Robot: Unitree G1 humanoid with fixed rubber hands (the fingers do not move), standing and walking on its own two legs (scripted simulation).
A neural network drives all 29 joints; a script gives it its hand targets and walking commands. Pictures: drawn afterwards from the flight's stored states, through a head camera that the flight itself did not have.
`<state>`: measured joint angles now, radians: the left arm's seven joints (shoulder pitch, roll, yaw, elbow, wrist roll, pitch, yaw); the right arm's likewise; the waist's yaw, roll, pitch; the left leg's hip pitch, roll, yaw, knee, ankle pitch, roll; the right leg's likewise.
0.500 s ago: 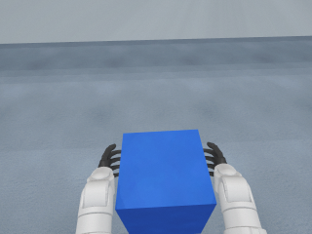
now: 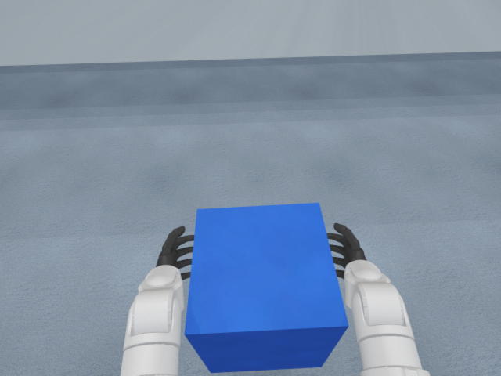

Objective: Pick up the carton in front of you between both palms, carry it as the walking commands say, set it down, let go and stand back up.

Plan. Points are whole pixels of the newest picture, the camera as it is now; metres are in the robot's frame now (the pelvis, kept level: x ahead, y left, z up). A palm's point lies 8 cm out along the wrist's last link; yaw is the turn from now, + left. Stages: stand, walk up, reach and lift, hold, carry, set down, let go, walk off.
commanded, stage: carry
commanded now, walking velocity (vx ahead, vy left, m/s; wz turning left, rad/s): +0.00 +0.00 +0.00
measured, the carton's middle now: (262, 292) +0.29 +0.00 -0.04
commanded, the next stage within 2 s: hold in 0.02 s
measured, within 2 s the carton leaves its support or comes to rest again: neither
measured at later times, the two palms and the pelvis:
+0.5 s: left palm (179, 259) +0.31 +0.13 +0.05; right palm (368, 284) +0.25 -0.16 +0.05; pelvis +0.00 +0.04 +0.01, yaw -11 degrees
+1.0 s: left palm (174, 250) +0.32 +0.14 +0.05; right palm (360, 276) +0.26 -0.15 +0.05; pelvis +0.00 +0.05 +0.01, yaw -11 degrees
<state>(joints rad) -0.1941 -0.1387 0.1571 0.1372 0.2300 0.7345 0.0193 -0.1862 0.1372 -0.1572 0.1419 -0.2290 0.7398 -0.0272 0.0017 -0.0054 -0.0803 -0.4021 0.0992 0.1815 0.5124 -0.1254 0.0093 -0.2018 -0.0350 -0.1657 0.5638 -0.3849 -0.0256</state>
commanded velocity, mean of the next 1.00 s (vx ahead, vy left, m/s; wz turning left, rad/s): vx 0.00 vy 0.00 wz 0.00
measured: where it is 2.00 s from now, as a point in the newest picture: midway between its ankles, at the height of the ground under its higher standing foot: outside the picture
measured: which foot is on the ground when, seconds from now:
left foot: down 0.00-1.00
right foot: down 0.00-1.00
